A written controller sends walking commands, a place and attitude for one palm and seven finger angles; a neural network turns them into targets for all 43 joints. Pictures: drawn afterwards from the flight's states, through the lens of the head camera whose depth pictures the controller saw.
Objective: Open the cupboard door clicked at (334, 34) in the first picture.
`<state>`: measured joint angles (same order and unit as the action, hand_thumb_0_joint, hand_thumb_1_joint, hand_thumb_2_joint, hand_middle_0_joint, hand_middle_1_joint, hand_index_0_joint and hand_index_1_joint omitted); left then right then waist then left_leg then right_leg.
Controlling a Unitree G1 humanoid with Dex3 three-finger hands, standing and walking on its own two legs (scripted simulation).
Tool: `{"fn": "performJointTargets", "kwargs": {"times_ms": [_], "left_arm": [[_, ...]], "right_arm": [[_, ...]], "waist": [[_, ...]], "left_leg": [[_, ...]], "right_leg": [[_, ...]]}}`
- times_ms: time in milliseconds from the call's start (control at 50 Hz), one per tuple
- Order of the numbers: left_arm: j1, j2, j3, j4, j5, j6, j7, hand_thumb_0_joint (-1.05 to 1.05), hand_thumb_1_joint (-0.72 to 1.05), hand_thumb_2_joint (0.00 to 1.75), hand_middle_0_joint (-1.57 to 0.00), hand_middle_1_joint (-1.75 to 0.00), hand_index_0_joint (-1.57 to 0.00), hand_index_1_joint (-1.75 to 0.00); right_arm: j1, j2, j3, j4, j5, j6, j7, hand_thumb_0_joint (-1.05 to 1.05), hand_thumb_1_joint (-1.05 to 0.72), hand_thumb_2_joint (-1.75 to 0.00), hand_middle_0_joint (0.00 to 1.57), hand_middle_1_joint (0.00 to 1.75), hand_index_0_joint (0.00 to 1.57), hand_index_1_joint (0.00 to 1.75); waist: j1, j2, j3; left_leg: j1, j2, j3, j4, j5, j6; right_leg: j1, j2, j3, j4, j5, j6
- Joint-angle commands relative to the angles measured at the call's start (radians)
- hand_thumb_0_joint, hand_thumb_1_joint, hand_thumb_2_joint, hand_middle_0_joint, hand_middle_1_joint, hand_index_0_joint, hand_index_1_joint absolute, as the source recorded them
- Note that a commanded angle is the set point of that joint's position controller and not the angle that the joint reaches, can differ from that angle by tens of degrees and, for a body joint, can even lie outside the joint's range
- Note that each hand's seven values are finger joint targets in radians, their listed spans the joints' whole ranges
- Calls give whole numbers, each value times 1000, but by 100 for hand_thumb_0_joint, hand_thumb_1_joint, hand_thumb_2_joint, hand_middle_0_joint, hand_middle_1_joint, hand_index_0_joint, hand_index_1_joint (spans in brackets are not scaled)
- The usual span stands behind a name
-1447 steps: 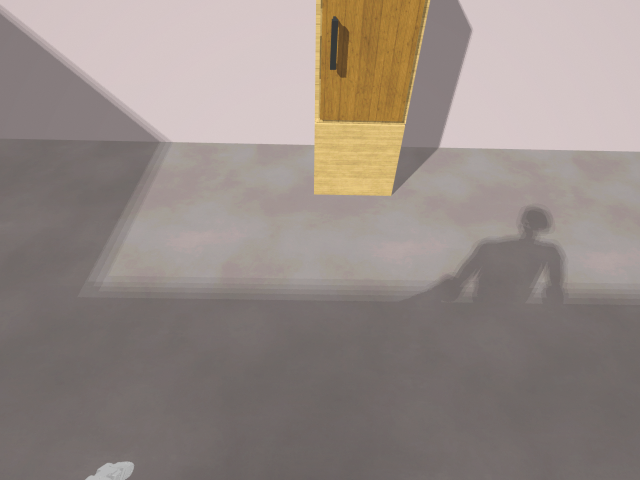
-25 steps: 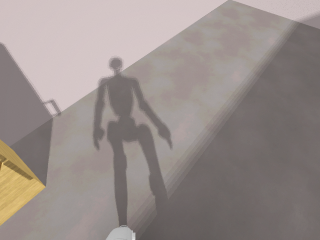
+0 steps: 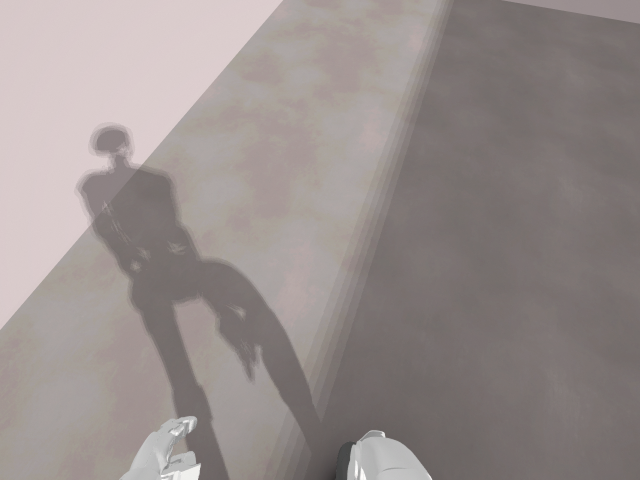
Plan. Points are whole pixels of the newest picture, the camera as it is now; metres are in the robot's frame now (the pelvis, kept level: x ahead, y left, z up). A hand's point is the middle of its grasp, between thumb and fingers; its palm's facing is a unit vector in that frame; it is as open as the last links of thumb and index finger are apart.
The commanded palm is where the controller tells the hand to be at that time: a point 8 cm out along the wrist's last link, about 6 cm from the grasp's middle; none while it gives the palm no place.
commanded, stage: walk to a spot facing it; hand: left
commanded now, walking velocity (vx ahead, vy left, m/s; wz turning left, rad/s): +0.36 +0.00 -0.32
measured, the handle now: out of the picture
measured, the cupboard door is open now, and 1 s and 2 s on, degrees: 54 54 54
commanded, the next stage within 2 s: turn to face it in 0.66 s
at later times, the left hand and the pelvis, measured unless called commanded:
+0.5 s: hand (231, 448) +0.18 +0.12 -0.15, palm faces +0.00 -0.98 -0.22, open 7.3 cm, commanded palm none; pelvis +0.23 -0.05 +0.01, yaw -7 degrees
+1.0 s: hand (256, 217) +0.59 +0.11 -0.16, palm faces -0.11 -0.97 -0.22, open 7.3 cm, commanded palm none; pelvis +0.47 -0.07 +0.01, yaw -5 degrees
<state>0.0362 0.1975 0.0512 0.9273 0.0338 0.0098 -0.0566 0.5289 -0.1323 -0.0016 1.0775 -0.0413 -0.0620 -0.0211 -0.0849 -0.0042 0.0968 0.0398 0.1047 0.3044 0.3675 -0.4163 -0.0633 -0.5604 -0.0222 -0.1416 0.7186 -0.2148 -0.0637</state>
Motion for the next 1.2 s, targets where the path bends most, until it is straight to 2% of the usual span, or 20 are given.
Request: {"fn": "performJointTargets", "kwargs": {"times_ms": [0, 20, 40, 100, 180, 300, 480, 540, 580, 600, 620, 640, 660, 700, 780, 880, 1020, 1040, 1080, 1180], "left_arm": [[347, 126, 46, 42, -1, -47, 17, 0, 90, 90, -20, -30, -20, -30], [479, 245, 78, 72, 1, -55, 34, 0, 90, 90, -20, -30, -20, -30], [472, 282, 82, 77, -27, -48, 50, 0, 90, 90, -20, -30, -20, -30], [255, 153, 41, 34, -32, -57, 62, 0, 90, 90, -20, -30, -20, -30], [242, 87, 27, 52, -22, -91, 60, 0, 90, 90, -20, -30, -20, -30], [373, 50, 19, 115, -28, -111, 65, 0, 90, 90, -20, -30, -20, -30], [538, 55, -2, 189, -19, -112, 91, 0, 90, 90, -20, -30, -20, -30], [537, 77, 1, 204, -15, -112, 96, 0, 90, 90, -20, -30, -20, -30], [507, 97, 5, 205, -17, -119, 96, 0, 90, 90, -20, -30, -20, -30], [479, 102, 8, 199, -22, -122, 93, 0, 90, 90, -20, -30, -20, -30], [479, 71, 6, 182, -34, -125, 88, 0, 90, 90, -20, -30, -20, -30], [516, 7, -15, 156, -47, -125, 76, 0, 90, 90, -20, -30, -20, -30], [441, 40, -3, 146, -38, -115, 83, 0, 90, 90, -20, -30, -20, -30], [352, 6, 8, 121, -12, -95, 72, 0, 90, 90, -20, -30, -20, -30], [420, -63, 1, 141, -4, -46, 53, 0, 90, 90, -20, -30, -20, -30], [272, -29, -6, 86, -11, -35, 57, 0, 90, 90, -20, -30, -20, -30], [146, 71, 13, 4, -23, -39, 60, 0, 90, 90, -20, -30, -20, -30], [214, 121, 26, 17, -20, -48, 66, 0, 90, 90, -20, -30, -20, -30], [377, 242, 46, 50, -21, -53, 86, 0, 90, 90, -20, -30, -20, -30], [137, 119, 18, -34, -21, -33, 100, 0, 90, 90, -20, -30, -20, -30]], "right_arm": [[-62, -204, -45, -61, 25, -17, -7, 0, -90, -90, 20, 30, 20, 30], [-35, -140, -37, -89, 48, -18, -1, 0, -90, -90, 20, 30, 20, 30], [-89, -138, -44, -122, 50, -12, -3, 0, -90, -90, 20, 30, 20, 30], [-179, -110, -56, -107, 29, 10, 1, 0, -90, -90, 20, 30, 20, 30], [-95, -56, -55, -58, 14, 42, 12, 0, -90, -90, 20, 30, 20, 30], [-294, -77, -60, -125, 20, 42, 24, 0, -90, -90, 20, 30, 20, 30], [-580, -83, -50, -194, 29, 33, 45, 0, -90, -90, 20, 30, 20, 30], [-546, -88, -48, -179, 29, 24, 39, 0, -90, -90, 20, 30, 20, 30], [-386, -100, -52, -126, 24, 14, 23, 0, -90, -90, 20, 30, 20, 30], [-230, -137, -62, -78, 19, 10, 12, 0, -90, -90, 20, 30, 20, 30], [-69, -217, -83, -43, 1, 4, 2, 0, -90, -90, 20, 30, 20, 30], [20, -288, -93, -26, 1, 1, -3, 0, -90, -90, 20, 30, 20, 30], [-45, -257, -84, -37, 20, 10, -5, 0, -90, -90, 20, 30, 20, 30], [-162, -157, -57, -62, 17, -9, -13, 0, -90, -90, 20, 30, 20, 30], [-171, -95, -26, -35, 22, -39, -19, 0, -90, -90, 20, 30, 20, 30], [-112, -132, -30, -15, 28, -23, -18, 0, -90, -90, 20, 30, 20, 30], [-105, -180, -51, -26, 26, 31, -20, 0, -90, -90, 20, 30, 20, 30], [-114, -169, -54, -40, 36, 32, -16, 0, -90, -90, 20, 30, 20, 30], [-77, -137, -60, -72, 50, 38, -17, 0, -90, -90, 20, 30, 20, 30], [-177, -83, -59, -92, 30, 102, 18, 0, -90, -90, 20, 30, 20, 30]], "waist": [[239, 78, -226], [275, -180, -369], [247, -222, -365], [119, -30, -55], [44, -44, -82], [92, -82, -76], [144, -84, 37], [108, -76, -2], [26, -91, -71], [-44, -74, -153], [-97, 26, -264], [-67, 217, -385], [-34, 99, -282], [37, 43, -24], [125, 96, -39], [99, 125, -77], [105, 132, -114], [136, 47, -160], [179, -242, -369], [70, -157, -128]], "left_leg": [[-231, 177, -33, 429, 898, 71], [-553, 11, -29, 796, 122, 25], [-696, -53, -172, 1038, -204, 23], [-664, 69, -305, 967, 58, 23], [-558, 60, -273, 764, 142, 14], [-728, 34, -265, 621, 265, 7], [-775, -37, -208, 450, 245, 47], [-602, -109, -146, 330, 172, 81], [-378, -164, -123, 239, 203, 122], [-127, -134, -157, 185, 295, 155], [146, 79, -428, 184, 411, 247], [294, 368, -800, 98, 600, 378], [124, 389, -829, -22, 512, 394], [-183, 300, -664, -105, 439, 302], [-306, 144, -316, -103, 760, 208], [-278, 67, -302, -32, 1053, 167], [-260, 76, -437, 143, 827, 142], [-410, 41, -410, 246, 662, 101], [-600, -120, -264, 771, -296, 12], [-589, -11, -283, 869, -60, 2]], "right_leg": [[646, 11, 39, -153, 50, -85], [943, -285, 482, -240, 67, -194], [916, -409, 746, -377, 179, -253], [419, -308, 488, -470, 136, -167], [323, -185, 294, -499, 256, -108], [536, -155, 278, -491, 492, -26], [685, -192, 288, -473, 763, -41], [693, -188, 257, -373, 1040, -41], [640, -160, 208, -210, 1208, -18], [504, -141, 188, -32, 1103, 8], [259, -64, 150, 249, 713, 35], [60, 69, 132, 624, -238, 31], [9, 33, 207, 738, -294, 10], [-79, -32, 205, 745, -151, 31], [47, -58, 148, 503, -64, 67], [155, -23, 52, 144, 59, 86], [349, -10, 73, -200, 98, 87], [571, -98, 142, -222, 400, 63], [816, -546, 420, -241, 1007, -165], [398, -344, 105, -355, 569, -69]]}}
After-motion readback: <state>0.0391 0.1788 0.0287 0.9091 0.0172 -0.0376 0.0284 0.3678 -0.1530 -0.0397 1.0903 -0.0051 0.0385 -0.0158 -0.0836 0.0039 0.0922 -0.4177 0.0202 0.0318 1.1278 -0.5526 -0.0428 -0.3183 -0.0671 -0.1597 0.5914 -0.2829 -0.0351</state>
